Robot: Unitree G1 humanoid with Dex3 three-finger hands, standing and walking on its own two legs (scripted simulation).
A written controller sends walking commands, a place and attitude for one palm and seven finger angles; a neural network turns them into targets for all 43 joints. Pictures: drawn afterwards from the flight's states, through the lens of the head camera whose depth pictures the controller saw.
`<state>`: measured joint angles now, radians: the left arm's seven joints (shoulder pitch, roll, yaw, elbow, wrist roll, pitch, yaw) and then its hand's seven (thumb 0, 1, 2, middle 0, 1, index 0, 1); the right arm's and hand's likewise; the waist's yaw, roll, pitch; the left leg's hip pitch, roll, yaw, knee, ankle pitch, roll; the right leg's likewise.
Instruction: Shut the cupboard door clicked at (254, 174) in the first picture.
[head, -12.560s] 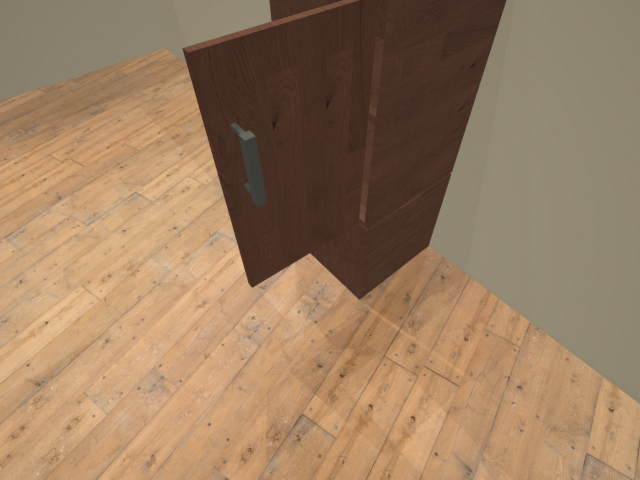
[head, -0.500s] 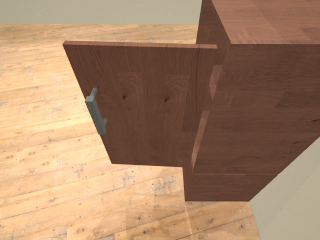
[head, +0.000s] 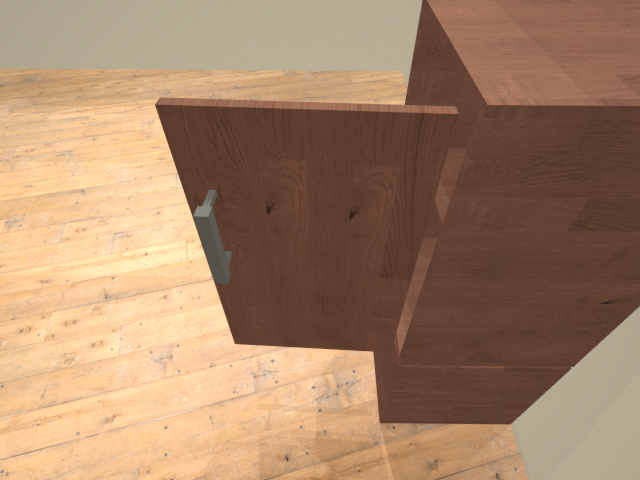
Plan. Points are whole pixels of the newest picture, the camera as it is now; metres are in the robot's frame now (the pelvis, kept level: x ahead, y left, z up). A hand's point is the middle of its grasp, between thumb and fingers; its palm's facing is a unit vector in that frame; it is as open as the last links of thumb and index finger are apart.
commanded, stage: come to a stop and stand still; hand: left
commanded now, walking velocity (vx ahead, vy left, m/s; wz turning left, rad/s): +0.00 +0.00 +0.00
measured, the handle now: (217, 238) +0.44 +0.19 +0.05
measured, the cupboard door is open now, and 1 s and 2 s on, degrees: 87 87 87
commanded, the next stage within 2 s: look again from close up in 0.34 s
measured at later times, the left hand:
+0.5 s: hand out of the picture +0.02 +0.19 -0.17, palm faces +0.00 -0.98 -0.19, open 7.4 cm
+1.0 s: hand out of the picture +0.02 +0.18 -0.17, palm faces +0.00 -0.98 -0.19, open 7.4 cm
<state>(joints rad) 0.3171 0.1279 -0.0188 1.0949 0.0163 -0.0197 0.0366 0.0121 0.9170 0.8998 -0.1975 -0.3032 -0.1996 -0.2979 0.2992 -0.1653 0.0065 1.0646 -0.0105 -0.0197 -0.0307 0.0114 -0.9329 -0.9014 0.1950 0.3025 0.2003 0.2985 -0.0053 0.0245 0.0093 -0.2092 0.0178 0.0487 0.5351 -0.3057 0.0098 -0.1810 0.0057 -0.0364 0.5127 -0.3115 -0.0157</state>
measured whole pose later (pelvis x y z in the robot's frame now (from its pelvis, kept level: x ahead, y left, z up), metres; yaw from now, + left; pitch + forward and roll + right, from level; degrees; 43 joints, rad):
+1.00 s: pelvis +0.02 +0.01 +0.01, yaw -1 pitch -1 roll +0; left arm 0.28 0.16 -0.01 1.11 0.01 -0.01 0.04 0.00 0.91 0.90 -0.20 -0.30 -0.20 -0.30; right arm 0.25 -0.16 0.02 1.13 -0.01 -0.02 -0.03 0.00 -0.92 -0.90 0.20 0.30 0.20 0.30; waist 0.01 -0.01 0.05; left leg -0.13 -0.02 0.07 0.41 -0.27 0.03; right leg -0.13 -0.03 -0.01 0.44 -0.30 0.01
